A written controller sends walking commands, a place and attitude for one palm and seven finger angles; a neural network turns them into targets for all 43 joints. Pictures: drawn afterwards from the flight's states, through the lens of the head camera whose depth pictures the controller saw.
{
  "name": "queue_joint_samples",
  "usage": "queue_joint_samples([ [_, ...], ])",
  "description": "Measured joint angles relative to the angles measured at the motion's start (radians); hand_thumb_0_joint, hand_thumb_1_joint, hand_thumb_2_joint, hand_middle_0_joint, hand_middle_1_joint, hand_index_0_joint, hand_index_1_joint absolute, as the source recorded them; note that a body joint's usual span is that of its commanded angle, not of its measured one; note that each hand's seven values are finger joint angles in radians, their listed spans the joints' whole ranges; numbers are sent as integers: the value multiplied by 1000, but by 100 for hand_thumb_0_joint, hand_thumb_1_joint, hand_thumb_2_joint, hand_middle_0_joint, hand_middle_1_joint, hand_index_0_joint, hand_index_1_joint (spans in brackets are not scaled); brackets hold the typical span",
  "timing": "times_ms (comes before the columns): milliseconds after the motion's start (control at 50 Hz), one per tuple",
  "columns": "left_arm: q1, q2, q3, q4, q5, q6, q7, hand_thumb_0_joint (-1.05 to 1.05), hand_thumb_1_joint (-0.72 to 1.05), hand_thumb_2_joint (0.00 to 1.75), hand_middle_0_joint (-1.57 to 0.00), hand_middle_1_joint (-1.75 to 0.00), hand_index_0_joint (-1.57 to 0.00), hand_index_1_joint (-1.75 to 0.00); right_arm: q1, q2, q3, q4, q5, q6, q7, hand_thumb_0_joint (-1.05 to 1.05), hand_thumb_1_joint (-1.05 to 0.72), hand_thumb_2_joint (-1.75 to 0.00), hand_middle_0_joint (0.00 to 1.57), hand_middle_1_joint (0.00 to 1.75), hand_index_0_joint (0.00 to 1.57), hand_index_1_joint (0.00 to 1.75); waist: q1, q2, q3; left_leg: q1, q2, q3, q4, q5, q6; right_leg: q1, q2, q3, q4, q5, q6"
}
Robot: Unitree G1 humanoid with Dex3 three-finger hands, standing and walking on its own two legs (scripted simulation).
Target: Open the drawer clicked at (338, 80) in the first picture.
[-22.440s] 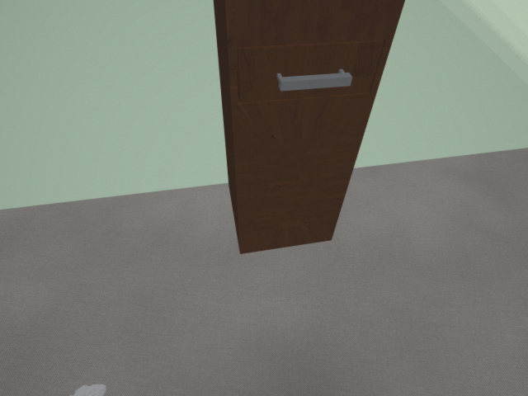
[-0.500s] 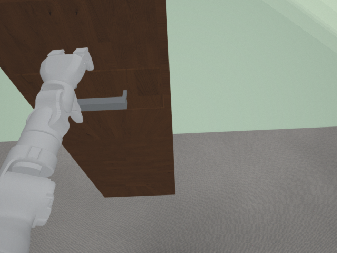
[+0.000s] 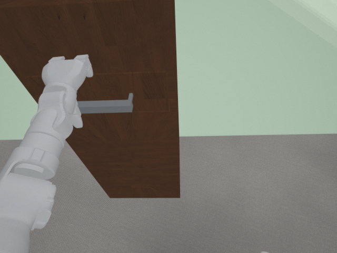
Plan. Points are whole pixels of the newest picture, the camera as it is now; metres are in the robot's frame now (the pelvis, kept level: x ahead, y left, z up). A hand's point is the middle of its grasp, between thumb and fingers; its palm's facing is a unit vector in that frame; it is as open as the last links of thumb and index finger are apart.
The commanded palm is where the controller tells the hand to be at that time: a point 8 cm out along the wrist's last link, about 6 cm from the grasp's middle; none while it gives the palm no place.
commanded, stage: move the hooked fingers above the handle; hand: left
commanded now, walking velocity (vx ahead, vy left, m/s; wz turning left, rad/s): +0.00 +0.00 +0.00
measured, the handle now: (100, 101) +0.50 +0.23 +0.07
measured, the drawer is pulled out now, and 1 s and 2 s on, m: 0.00 0.00 0.00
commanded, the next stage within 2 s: none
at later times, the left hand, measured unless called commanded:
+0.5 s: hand (107, 90) +0.46 +0.18 +0.15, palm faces +0.09 -0.02 -1.00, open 13.5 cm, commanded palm +0.43 +0.24 +0.19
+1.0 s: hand (106, 90) +0.46 +0.18 +0.15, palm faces +0.13 -0.06 -0.99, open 13.8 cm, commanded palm +0.43 +0.24 +0.19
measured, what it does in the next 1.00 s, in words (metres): stands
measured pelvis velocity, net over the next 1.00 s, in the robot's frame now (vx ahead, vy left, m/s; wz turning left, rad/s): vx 0.00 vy -0.01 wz -0.02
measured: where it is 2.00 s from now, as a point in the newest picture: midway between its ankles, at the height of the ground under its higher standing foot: outside the picture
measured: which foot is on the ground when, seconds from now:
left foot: down 0.00-1.00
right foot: down 0.00-1.00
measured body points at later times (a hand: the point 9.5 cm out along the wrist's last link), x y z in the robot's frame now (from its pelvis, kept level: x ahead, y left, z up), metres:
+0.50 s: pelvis +0.00 -0.01 +0.00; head +0.03 -0.05 +0.45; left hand +0.45 +0.18 +0.20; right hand +0.11 -0.25 -0.14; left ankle -0.02 +0.08 -0.73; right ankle -0.03 -0.08 -0.73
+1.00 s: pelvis +0.00 -0.01 +0.00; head +0.04 -0.04 +0.44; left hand +0.45 +0.18 +0.20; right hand +0.10 -0.28 -0.14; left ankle -0.02 +0.08 -0.73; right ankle -0.03 -0.08 -0.73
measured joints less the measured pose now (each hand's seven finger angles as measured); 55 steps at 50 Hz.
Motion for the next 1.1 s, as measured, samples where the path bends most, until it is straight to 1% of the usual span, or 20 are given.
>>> queue_joint_samples([
  [60,16,-34,-58,-20,-26,1,-115,0,-49,31,-31,-120,-33,-123,7,-3,5,-11,-1,10,-6,1,-90,-90,20,30,20,30,-10,-5,1,15,-4,-12,-1,-3,0,19,-4,-12,-3,-6,-1],
  [80,28,-47,-70,-36,-36,-23,-145,0,-49,31,-31,-120,-33,-123,7,-4,6,-16,-4,9,-9,1,-90,-90,20,30,20,30,-14,-9,5,19,-5,-14,2,-5,0,23,-5,-14,-1,-9,-1],
  [120,68,-71,-71,-87,-45,-104,-179,0,-49,31,-31,-120,-33,-123,3,-4,5,-27,-11,3,-18,1,-90,-90,20,30,20,30,-21,-18,15,22,-4,-12,9,-11,0,26,-3,-12,6,-14,-3],
  [140,90,-81,-66,-117,-45,-154,-180,0,-49,31,-31,-120,-33,-122,1,-4,3,-35,-15,0,-23,1,-90,-90,20,30,20,30,-23,-21,19,22,-3,-8,13,-14,0,24,-2,-8,11,-16,-3],
  [180,133,-91,-36,-176,-31,-250,-143,0,-49,31,-31,-119,-33,-122,-4,-5,-4,-48,-24,-8,-30,1,-90,-90,20,30,20,30,-28,-24,23,17,1,2,21,-21,0,16,2,1,21,-19,-4],
  [220,155,-85,8,-213,-21,-319,-73,0,-49,31,-31,-119,-33,-121,-8,-4,-10,-52,-31,-17,-33,1,-90,-90,20,30,20,30,-31,-23,23,7,6,14,29,-27,-1,2,7,13,30,-21,-5],
  [240,155,-77,31,-217,-16,-330,-30,1,-49,31,-31,-119,-33,-121,-12,-3,-11,-50,-31,-19,-33,1,-90,-90,20,30,20,30,-31,-22,23,3,8,19,30,-29,-2,-4,9,18,33,-21,-5],
  [280,134,-54,67,-203,-18,-318,37,1,-49,31,-32,-120,-33,-121,-21,-1,-9,-36,-27,-17,-30,1,-90,-90,20,30,20,30,-28,-20,26,0,13,29,27,-28,-4,-12,13,28,32,-18,-6],
  [320,119,-38,55,-183,-25,-310,71,1,-49,31,-41,-125,-33,-121,-32,-2,-1,-16,-21,-8,-26,1,-90,-90,20,30,20,30,-19,-17,26,0,17,38,16,-23,-6,-15,17,37,25,-10,-6],
  [380,96,-43,49,-139,-7,-224,107,1,-49,31,-46,-129,-32,-121,-47,-2,17,7,-11,13,-21,1,-90,-90,20,30,20,30,-13,-9,24,5,20,46,-5,-11,-8,-15,20,46,10,1,-6],
  [480,81,-48,44,-95,-4,-142,77,0,-49,31,-44,-127,-35,-126,-64,9,44,16,4,42,-36,1,-90,-90,20,30,20,30,-15,-6,18,34,24,51,-38,6,-13,7,24,54,-12,16,-11],
  [580,62,4,74,19,10,-78,-1,1,-49,31,-38,-123,-37,-128,-63,13,56,-16,16,35,-60,1,-90,-90,20,30,20,30,-38,-16,16,50,33,47,-42,9,-23,24,33,49,-21,21,-22],
  [660,81,75,119,75,22,-108,-84,1,-49,31,-34,-121,-35,-125,-31,-3,40,-54,10,8,-71,1,-90,-90,20,30,20,30,-47,-31,23,34,38,32,-25,5,-30,18,38,33,-19,20,-30],
  [740,135,99,82,-36,4,-206,-140,0,-49,31,-33,-120,-34,-123,28,-32,-10,-60,-6,-17,-72,1,-90,-90,20,30,20,30,-22,-38,37,12,35,-1,2,-3,-31,16,34,-1,-17,13,-35],
  [820,157,49,17,-179,-42,-322,-117,0,-49,31,-32,-120,-33,-122,55,-57,-50,-22,-16,-34,-68,1,-90,-90,20,30,20,30,1,-30,45,-6,20,-30,32,-14,-26,12,21,-31,1,-4,-30],
  [880,144,6,15,-202,-58,-362,-47,0,-49,31,-32,-120,-33,-121,36,-58,-50,4,-14,-37,-56,1,-90,-90,20,30,20,30,-8,-27,34,-21,14,-28,46,-21,-22,-6,15,-31,21,-15,-25],
  [920,117,-6,38,-169,-50,-342,12,0,-49,31,-32,-120,-33,-121,15,-49,-38,13,-11,-36,-45,1,-90,-90,20,30,20,30,-22,-29,22,-32,15,-16,50,-24,-20,-24,15,-19,33,-18,-23],
  [960,80,-5,63,-119,-36,-289,56,1,-49,31,-34,-121,-33,-121,-3,-34,-25,15,-10,-33,-34,1,-90,-90,20,30,20,30,-35,-27,14,-39,18,0,47,-25,-19,-37,18,-4,38,-17,-21],
  [1020,57,-16,61,-83,-16,-248,81,0,-49,31,-46,-130,-34,-122,-13,-17,-4,15,-9,-15,-23,1,-90,-90,20,30,20,30,-31,-13,3,-34,23,18,34,-21,-17,-39,22,16,28,-7,-17],
  [1100,47,-36,72,-33,2,-173,62,1,-49,31,-48,-130,-37,-127,-31,4,30,10,-1,24,-24,1,-90,-90,20,30,20,30,-28,3,-3,-7,25,37,8,-10,-14,-23,24,36,16,4,-12],
])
